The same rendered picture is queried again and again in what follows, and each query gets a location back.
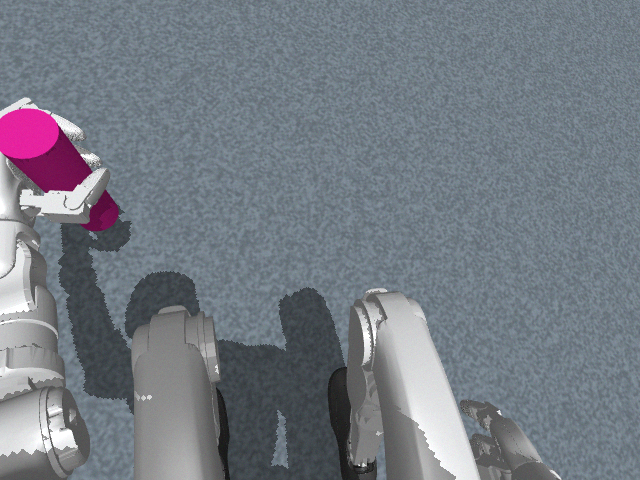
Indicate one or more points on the left robot hand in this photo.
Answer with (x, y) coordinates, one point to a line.
(20, 197)

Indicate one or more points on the left robot arm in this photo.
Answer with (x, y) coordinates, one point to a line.
(42, 434)

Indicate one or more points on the right robot hand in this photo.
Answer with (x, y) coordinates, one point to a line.
(498, 456)

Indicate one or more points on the can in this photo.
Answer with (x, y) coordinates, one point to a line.
(33, 141)

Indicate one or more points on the right robot arm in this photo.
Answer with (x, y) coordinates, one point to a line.
(534, 471)

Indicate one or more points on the right robot foot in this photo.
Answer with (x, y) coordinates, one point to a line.
(339, 410)

